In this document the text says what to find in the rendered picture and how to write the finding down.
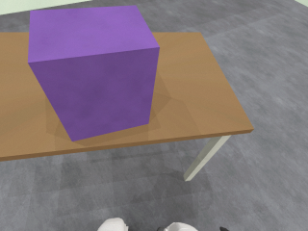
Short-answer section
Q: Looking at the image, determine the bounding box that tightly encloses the carton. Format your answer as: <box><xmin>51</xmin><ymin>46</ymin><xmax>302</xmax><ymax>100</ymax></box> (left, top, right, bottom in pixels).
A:
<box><xmin>28</xmin><ymin>5</ymin><xmax>160</xmax><ymax>141</ymax></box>

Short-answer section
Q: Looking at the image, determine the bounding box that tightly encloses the left robot thigh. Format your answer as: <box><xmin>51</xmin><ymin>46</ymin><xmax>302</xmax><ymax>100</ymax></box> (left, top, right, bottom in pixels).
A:
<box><xmin>97</xmin><ymin>218</ymin><xmax>128</xmax><ymax>231</ymax></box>

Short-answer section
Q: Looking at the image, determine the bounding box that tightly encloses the table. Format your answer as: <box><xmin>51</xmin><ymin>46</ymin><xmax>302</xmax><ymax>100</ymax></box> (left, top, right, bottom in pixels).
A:
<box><xmin>0</xmin><ymin>32</ymin><xmax>254</xmax><ymax>182</ymax></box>

